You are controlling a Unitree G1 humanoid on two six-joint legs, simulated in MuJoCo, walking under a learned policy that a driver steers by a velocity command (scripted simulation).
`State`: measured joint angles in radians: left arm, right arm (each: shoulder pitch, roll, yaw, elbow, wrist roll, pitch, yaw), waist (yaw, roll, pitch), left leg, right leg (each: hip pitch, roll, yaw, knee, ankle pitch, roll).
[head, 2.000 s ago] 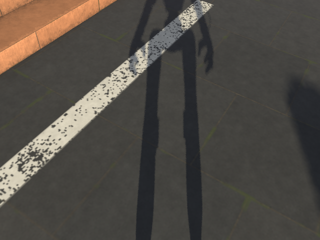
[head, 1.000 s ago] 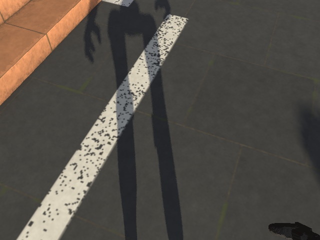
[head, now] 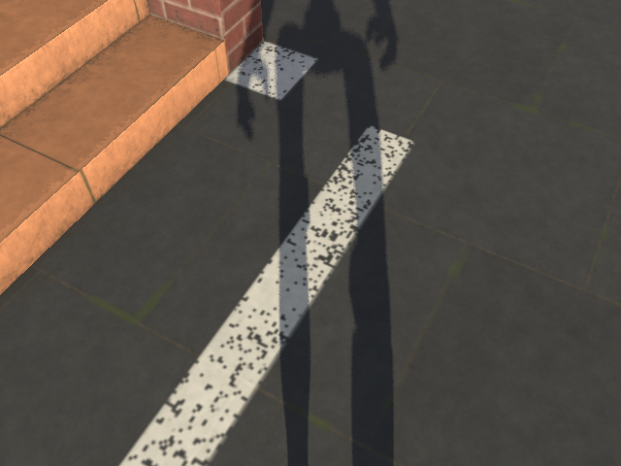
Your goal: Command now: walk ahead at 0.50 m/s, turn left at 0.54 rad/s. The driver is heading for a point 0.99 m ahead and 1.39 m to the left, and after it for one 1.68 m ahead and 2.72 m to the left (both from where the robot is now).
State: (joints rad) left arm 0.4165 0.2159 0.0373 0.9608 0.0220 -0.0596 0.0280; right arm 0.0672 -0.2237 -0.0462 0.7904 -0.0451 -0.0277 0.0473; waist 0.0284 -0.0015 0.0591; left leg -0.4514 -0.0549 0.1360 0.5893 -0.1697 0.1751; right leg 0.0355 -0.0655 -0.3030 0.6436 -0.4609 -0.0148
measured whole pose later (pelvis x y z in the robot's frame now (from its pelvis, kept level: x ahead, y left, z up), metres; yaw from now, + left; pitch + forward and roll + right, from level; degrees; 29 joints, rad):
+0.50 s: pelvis +0.28 +0.00 +0.01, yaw +18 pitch +2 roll +1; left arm 0.02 0.25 0.01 0.69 0.03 -0.05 -0.02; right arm 0.46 -0.29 -0.08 0.87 -0.01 -0.04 -0.01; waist -0.10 -0.02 0.03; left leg 0.04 -0.14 -0.22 0.40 -0.43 0.10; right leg -0.50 -0.01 0.02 0.53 -0.11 0.00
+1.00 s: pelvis +0.51 +0.09 +0.02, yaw +36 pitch +2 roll -1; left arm 0.41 0.25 0.04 0.87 0.02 -0.07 0.01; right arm 0.03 -0.26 -0.03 0.68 -0.05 0.00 0.08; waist 0.07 0.02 0.06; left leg -0.57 0.03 0.08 0.65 -0.14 0.09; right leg 0.08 -0.02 -0.28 0.28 -0.38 0.02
